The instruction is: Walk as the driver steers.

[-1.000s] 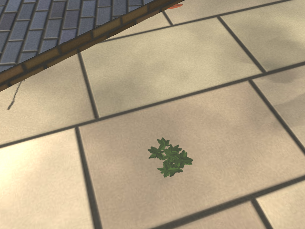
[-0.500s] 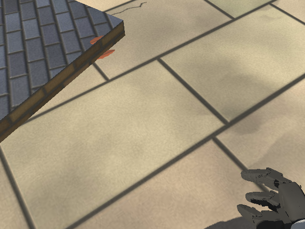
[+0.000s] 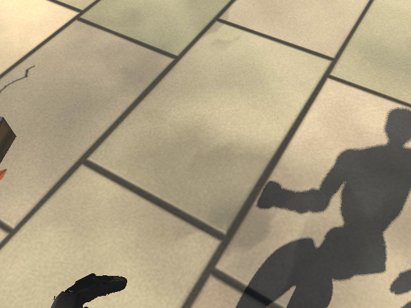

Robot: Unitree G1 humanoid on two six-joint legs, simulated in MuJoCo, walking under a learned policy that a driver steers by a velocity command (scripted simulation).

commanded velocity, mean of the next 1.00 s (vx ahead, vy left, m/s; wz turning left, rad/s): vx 0.07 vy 0.00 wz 0.87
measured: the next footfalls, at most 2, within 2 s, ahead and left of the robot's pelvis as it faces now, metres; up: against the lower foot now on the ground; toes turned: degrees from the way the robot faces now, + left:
left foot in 0.34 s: +0.17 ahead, +0.16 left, +0.00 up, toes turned +21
right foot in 0.80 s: +0.25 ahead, +0.00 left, +0.00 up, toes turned +49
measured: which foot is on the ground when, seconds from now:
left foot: up 0.00-0.32, down 0.34-0.80, up 0.82-1.00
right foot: down 0.00-0.34, up 0.36-0.78, down 0.80-1.00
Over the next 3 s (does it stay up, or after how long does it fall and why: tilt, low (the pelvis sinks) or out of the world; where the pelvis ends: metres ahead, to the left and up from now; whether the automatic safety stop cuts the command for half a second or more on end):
stays up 0.56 0.50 0.01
